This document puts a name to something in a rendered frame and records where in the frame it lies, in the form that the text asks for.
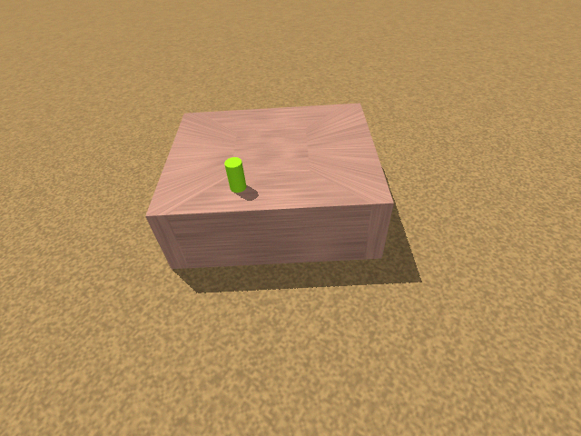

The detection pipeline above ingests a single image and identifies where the can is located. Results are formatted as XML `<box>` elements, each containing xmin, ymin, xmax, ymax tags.
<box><xmin>224</xmin><ymin>157</ymin><xmax>246</xmax><ymax>193</ymax></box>

